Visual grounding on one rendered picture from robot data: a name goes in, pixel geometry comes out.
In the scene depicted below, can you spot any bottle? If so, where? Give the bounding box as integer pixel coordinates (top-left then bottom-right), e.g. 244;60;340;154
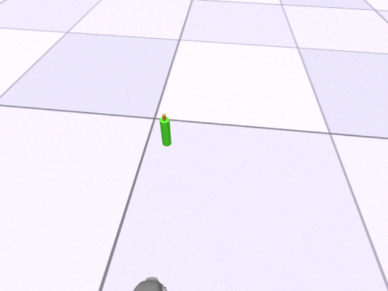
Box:
159;114;171;146

